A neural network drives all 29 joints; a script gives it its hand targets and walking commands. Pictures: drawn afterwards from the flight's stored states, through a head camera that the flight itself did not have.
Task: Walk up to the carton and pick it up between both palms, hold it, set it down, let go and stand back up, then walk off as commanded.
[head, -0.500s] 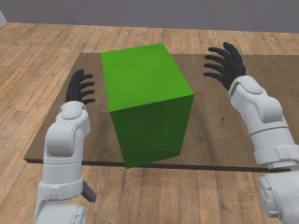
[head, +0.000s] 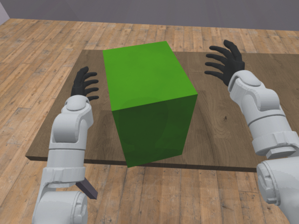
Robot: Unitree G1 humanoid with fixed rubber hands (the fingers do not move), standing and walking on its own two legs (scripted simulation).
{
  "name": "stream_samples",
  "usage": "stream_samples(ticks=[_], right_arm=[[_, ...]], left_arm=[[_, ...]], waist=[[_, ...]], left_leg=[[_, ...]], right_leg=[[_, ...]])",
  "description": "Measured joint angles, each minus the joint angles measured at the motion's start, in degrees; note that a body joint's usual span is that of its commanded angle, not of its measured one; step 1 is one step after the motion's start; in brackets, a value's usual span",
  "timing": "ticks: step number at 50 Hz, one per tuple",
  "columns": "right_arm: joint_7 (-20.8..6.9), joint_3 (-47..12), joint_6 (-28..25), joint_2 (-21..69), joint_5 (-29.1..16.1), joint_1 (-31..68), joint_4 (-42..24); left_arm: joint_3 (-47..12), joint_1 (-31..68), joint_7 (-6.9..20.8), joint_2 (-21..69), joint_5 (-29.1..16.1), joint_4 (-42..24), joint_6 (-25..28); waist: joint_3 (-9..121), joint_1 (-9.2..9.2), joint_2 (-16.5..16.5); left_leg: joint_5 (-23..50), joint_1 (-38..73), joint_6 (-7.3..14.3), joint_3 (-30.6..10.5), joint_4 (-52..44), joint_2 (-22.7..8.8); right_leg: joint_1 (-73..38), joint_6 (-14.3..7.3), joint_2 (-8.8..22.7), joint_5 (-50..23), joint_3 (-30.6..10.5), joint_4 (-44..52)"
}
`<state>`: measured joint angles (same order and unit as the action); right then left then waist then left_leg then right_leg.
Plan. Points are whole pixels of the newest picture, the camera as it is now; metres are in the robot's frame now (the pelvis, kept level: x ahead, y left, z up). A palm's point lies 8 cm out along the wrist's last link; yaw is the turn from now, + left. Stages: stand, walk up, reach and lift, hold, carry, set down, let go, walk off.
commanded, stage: reach and lift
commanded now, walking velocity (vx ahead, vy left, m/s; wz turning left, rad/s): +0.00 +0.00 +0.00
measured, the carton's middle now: (146, 107) +0.44 +0.07 +0.05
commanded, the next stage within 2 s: none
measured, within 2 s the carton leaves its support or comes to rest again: neither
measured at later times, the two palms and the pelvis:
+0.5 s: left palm (90, 119) +0.38 +0.22 +0.07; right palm (228, 95) +0.45 -0.16 +0.11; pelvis +0.00 -0.01 +0.00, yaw +0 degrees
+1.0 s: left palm (97, 120) +0.38 +0.20 +0.06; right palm (210, 99) +0.45 -0.12 +0.09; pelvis +0.00 +0.00 +0.00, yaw +0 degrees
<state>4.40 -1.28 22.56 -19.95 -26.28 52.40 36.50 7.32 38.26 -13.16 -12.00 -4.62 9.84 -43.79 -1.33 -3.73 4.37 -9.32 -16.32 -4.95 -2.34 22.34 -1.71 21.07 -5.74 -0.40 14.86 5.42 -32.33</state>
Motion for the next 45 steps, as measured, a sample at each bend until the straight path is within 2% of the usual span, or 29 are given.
stream_samples(ticks=[9,20,25,32,45], right_arm=[[-1.60,-0.28,-4.47,0.00,-0.01,-0.97,4.40],[-3.00,-1.62,-13.22,0.76,0.00,-3.69,10.21],[-3.14,-1.97,-16.60,1.94,0.00,-4.11,12.79],[-3.14,-2.62,-18.57,3.09,0.00,-4.17,12.88],[-2.60,-2.70,-20.83,5.83,0.10,-4.17,13.00]], left_arm=[[0.00,-1.42,1.49,0.04,0.01,6.15,7.74],[0.01,-3.56,3.10,1.07,0.01,19.01,24.08],[0.00,-4.12,2.81,2.25,0.01,22.13,30.12],[0.01,-4.17,2.70,3.49,0.00,23.35,33.62],[0.00,-4.16,1.59,5.58,0.00,23.65,35.50]], waist=[[-0.90,-0.05,0.00],[-2.16,-0.53,-0.12],[-2.17,-0.78,-0.38],[-2.16,-0.94,-0.85],[-2.15,-1.16,-0.99]], left_leg=[[0.00,0.00,0.00,0.00,0.00,-0.14],[-0.04,-0.06,0.00,0.00,0.01,-0.46],[-0.22,-0.69,-0.04,0.00,0.44,-0.65],[-0.27,-1.66,-0.04,0.00,0.64,-0.70],[-0.28,-2.92,-0.07,0.00,0.64,-0.70]], right_leg=[[0.00,0.00,-0.15,0.00,0.00,0.03],[0.04,0.00,-0.49,0.00,0.00,0.14],[0.49,-0.01,-0.70,-0.01,0.00,0.15],[1.37,-0.01,-0.75,-0.08,0.00,0.16],[2.60,-0.01,-0.75,-0.11,0.00,0.20]])
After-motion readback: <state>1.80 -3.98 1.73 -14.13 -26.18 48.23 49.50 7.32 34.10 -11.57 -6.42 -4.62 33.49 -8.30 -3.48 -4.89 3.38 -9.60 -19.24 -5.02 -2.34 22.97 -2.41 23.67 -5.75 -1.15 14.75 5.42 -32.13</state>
